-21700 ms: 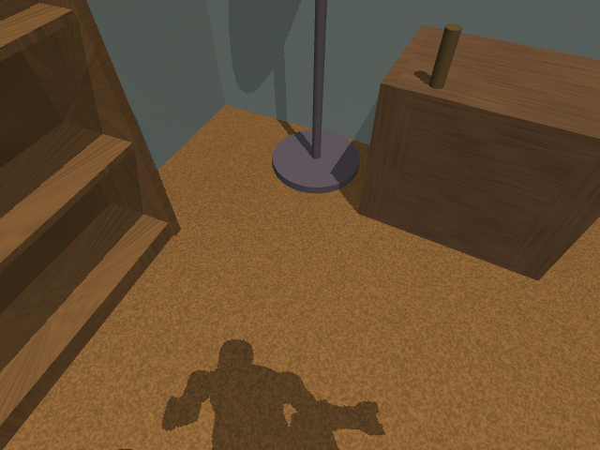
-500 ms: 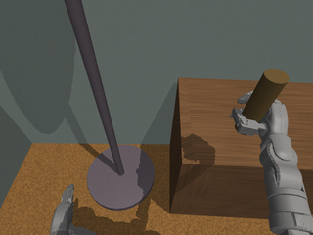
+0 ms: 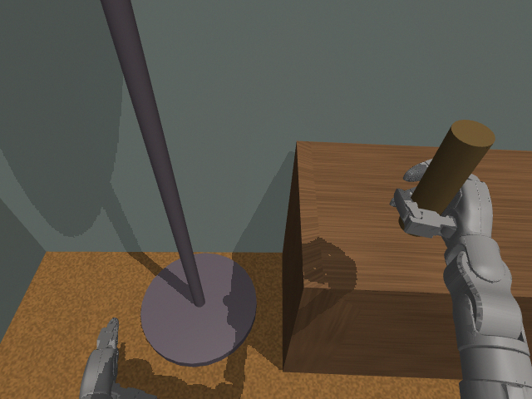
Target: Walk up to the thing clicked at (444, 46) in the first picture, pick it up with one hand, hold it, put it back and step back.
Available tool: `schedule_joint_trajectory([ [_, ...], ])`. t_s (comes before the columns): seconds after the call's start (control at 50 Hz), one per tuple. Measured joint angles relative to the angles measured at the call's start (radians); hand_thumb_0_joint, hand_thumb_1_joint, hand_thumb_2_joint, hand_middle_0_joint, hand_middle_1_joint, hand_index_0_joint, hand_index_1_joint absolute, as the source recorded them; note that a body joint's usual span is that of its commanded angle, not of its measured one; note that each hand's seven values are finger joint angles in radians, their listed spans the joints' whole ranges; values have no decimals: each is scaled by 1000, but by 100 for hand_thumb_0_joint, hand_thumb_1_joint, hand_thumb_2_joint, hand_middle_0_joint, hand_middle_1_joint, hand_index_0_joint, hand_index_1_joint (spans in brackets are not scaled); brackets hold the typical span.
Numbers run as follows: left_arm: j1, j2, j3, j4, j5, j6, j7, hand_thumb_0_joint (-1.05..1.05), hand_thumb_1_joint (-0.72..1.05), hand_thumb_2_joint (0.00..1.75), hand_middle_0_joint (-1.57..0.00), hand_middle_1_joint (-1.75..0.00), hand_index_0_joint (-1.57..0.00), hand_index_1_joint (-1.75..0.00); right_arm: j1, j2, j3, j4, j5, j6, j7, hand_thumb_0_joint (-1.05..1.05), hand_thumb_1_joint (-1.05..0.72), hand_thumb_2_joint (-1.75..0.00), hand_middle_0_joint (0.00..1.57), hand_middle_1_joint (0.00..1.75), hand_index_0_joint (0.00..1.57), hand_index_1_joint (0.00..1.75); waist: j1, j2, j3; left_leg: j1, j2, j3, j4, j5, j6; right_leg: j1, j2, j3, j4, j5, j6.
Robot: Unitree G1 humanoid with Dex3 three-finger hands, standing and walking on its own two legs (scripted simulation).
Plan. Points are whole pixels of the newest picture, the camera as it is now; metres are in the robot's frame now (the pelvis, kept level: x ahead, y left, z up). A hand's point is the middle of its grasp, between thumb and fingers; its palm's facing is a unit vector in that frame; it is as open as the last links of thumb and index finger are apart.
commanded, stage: hold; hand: right
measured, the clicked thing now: (438, 185) +0.34 -0.19 +0.18
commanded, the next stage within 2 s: none
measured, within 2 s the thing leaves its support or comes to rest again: neither
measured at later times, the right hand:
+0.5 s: hand (424, 205) +0.33 -0.17 +0.15, palm faces +0.14 +0.99 -0.01, open 5.8 cm
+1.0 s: hand (420, 203) +0.33 -0.17 +0.15, palm faces +0.13 +0.99 -0.01, open 5.7 cm
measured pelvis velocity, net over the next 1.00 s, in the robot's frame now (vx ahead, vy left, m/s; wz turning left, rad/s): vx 0.00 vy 0.01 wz -0.01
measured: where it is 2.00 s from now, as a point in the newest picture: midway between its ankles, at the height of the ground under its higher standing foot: outside the picture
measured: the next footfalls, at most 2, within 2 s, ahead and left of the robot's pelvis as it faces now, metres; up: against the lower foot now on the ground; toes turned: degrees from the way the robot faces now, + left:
none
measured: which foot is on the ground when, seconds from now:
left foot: down 0.00-1.00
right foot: down 0.00-1.00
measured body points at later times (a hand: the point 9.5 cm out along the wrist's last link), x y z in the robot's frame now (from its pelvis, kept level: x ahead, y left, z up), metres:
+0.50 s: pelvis +0.00 +0.00 +0.01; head -0.01 +0.02 +0.45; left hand +0.16 +0.26 -0.08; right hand +0.31 -0.23 +0.15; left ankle +0.01 +0.14 -0.73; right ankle -0.02 -0.13 -0.73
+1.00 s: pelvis +0.00 +0.01 +0.01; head -0.01 +0.03 +0.46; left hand +0.17 +0.26 -0.08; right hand +0.31 -0.22 +0.16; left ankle +0.01 +0.14 -0.73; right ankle -0.02 -0.13 -0.73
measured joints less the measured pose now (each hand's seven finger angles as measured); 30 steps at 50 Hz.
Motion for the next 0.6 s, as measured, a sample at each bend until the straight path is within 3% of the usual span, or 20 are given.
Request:
schedule_joint_trajectory([
  [0.3,-31,-4,4,54,2,-5,-10,-1,-53,5,-5,-6,-5,-6,44,10,7,-90,0,64,11,-2,-8,-117,98,115,99,117,-5,-8,-1,46,1,8,-40,10,1,44,1,7,-44,14,1],
  [0.46,-53,-6,3,98,0,-13,-10,-1,-53,5,-5,-6,-5,-6,45,1,-9,-98,2,72,17,-2,-8,-117,98,115,99,117,-5,-2,16,56,3,10,-50,17,1,54,3,8,-56,25,0],
  [0.6,-48,-4,1,95,3,-34,-6,-1,-53,5,-5,-6,-5,-6,56,4,2,-123,4,78,20,-2,-8,-117,98,115,99,117,-4,-4,20,64,3,9,-65,26,1,63,3,6,-70,32,1],
])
